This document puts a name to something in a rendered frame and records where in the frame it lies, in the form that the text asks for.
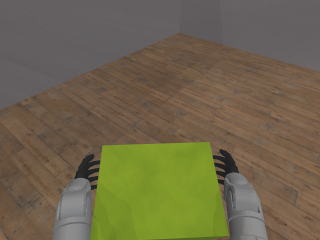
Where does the robot right forearm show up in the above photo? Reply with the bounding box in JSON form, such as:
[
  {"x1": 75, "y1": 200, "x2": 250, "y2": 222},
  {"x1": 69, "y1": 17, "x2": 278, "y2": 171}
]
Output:
[{"x1": 223, "y1": 172, "x2": 268, "y2": 240}]

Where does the robot right hand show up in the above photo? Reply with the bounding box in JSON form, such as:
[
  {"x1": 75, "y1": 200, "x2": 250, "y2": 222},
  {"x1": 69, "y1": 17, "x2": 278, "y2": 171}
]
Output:
[{"x1": 212, "y1": 149, "x2": 239, "y2": 185}]

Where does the robot left forearm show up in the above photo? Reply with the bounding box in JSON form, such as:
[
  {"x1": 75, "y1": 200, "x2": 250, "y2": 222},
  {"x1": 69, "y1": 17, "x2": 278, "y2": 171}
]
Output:
[{"x1": 52, "y1": 178, "x2": 92, "y2": 240}]

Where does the robot left hand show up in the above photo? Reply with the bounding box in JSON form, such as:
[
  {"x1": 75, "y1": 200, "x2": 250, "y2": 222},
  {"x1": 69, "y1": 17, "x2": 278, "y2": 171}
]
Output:
[{"x1": 74, "y1": 154, "x2": 101, "y2": 190}]

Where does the carton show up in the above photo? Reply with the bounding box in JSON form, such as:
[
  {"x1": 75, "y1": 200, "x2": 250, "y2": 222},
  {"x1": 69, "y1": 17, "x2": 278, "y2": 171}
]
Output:
[{"x1": 90, "y1": 142, "x2": 229, "y2": 240}]

